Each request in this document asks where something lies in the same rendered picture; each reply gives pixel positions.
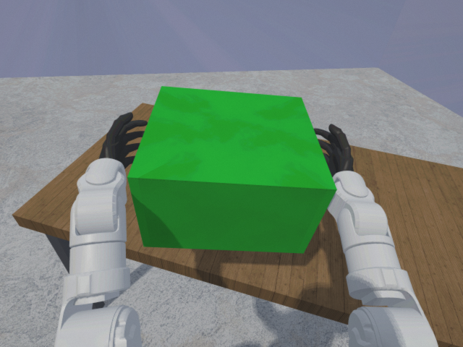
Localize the robot left forearm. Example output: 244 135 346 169
54 158 130 347

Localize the robot left hand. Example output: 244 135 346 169
99 112 148 169

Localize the carton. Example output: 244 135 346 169
127 86 337 254

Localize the table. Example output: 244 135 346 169
12 103 463 347

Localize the robot right forearm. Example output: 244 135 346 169
327 171 438 347

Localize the robot left upper arm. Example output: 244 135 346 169
56 305 142 347

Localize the robot right upper arm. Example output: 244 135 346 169
348 307 436 347

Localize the robot right hand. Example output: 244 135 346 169
314 124 354 178

